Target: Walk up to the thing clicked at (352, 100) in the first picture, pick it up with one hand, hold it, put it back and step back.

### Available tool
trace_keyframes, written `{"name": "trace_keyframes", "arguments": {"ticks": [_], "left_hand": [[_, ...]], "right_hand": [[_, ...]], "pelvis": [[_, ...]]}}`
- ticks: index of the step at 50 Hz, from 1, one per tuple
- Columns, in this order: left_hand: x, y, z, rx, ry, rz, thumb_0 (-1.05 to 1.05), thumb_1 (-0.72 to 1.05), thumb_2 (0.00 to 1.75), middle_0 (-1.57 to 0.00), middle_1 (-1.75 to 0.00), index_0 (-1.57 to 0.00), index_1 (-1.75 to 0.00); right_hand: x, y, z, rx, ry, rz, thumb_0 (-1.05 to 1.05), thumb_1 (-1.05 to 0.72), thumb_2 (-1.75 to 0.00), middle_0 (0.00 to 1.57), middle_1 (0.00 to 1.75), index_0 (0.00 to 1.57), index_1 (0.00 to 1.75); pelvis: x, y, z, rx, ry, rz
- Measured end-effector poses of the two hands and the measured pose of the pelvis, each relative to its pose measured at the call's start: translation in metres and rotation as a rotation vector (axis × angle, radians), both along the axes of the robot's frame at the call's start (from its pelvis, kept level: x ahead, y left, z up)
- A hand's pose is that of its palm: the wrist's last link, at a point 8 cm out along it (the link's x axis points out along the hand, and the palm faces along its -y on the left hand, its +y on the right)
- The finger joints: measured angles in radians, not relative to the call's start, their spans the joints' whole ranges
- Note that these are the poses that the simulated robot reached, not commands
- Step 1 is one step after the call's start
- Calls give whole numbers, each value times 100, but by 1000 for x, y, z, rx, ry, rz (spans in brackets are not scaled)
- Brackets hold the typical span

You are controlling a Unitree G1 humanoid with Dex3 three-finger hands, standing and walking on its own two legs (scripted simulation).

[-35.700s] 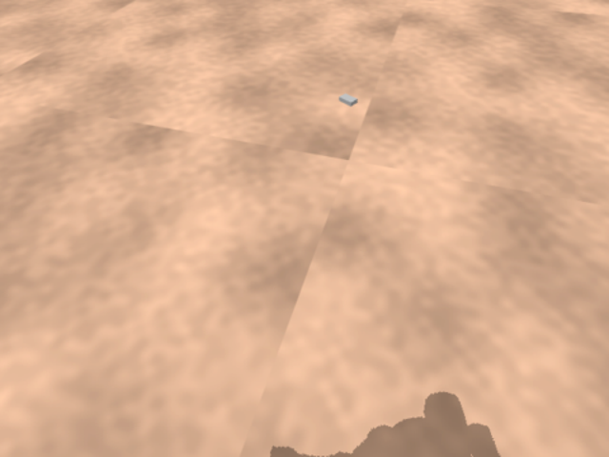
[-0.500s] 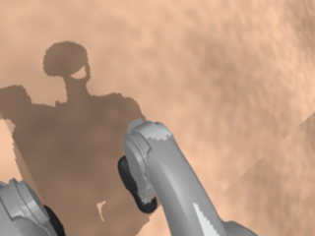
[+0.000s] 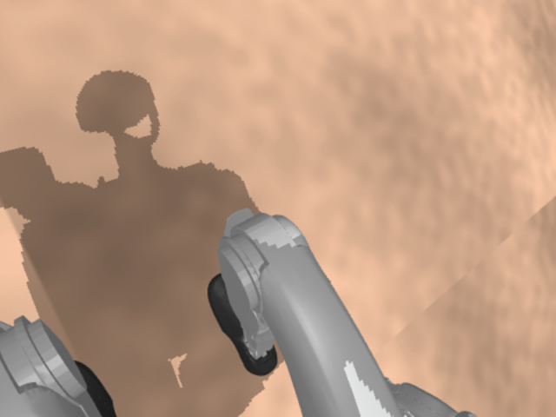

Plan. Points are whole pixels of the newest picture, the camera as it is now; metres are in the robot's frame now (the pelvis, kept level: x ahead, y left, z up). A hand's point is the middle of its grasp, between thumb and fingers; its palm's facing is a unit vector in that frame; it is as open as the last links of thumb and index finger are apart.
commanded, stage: close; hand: left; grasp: from above
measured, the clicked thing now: out of the picture +0.44 +0.33 -0.31
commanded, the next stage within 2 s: settle in 0.52 s
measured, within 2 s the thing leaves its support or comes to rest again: neither
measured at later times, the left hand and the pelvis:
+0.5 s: hand out of the picture +0.43 +0.32 -0.25, palm faces -0.11 -0.41 -0.91, open 6.9 cm; pelvis +0.00 +0.00 +0.00, yaw +0 degrees
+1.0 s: hand out of the picture +0.43 +0.32 -0.24, palm faces -0.09 -0.43 -0.90, open 5.2 cm; pelvis +0.00 +0.00 +0.01, yaw +0 degrees
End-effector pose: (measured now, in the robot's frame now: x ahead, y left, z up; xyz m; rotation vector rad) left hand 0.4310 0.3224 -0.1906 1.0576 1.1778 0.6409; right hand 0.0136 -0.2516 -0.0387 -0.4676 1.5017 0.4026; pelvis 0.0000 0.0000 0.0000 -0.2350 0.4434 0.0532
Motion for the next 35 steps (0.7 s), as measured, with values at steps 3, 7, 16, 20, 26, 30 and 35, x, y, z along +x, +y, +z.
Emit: {"name": "trace_keyframes", "arguments": {"ticks": [3, 7, 16, 20, 26, 30, 35], "left_hand": [[0, 0, 0, 1, 1, -2, 0, 33, 46, -71, -66, -74, -62], [0, 0, 1, 1, -1, 0, 0, 36, 45, -72, -63, -77, -59], [1, 0, 2, 1, 0, 2, 0, 44, 39, -77, -57, -85, -54], [1, -1, 2, 0, -2, 4, 0, 46, 37, -78, -55, -87, -51], [2, -2, 3, -1, 2, 6, 0, 42, 33, -78, -53, -85, -48], [1, -3, 3, 0, 1, 2, 0, 41, 33, -79, -52, -84, -48], [1, -3, 3, 2, -5, 2, 0, 42, 35, -80, -51, -86, -48]], "right_hand": [[0, 0, 3, -3, 0, 1, 0, -91, -91, 20, 30, 20, 30], [-2, -1, 7, -6, 5, 6, 0, -91, -91, 20, 30, 20, 30], [-7, -2, 13, -17, 15, 4, 0, -91, -91, 20, 30, 20, 30], [-9, -2, 14, -18, 19, 2, 0, -92, -91, 20, 30, 20, 30], [-8, -2, 11, -12, 14, 0, 0, -92, -91, 20, 30, 20, 30], [-6, 0, 10, -5, 5, 1, 0, -92, -91, 20, 30, 20, 30], [-5, 2, 10, 1, -4, 6, 0, -92, -91, 20, 30, 20, 30]], "pelvis": [[0, 0, 1, -2, 2, -1], [0, 0, 3, -4, -1, 1], [-1, 0, 4, -8, -1, 1], [-1, 0, 4, -7, -4, 3], [-1, 0, 4, -7, -4, 1], [-2, 1, 5, -8, -3, -1], [-3, 1, 5, -8, -5, -2]]}}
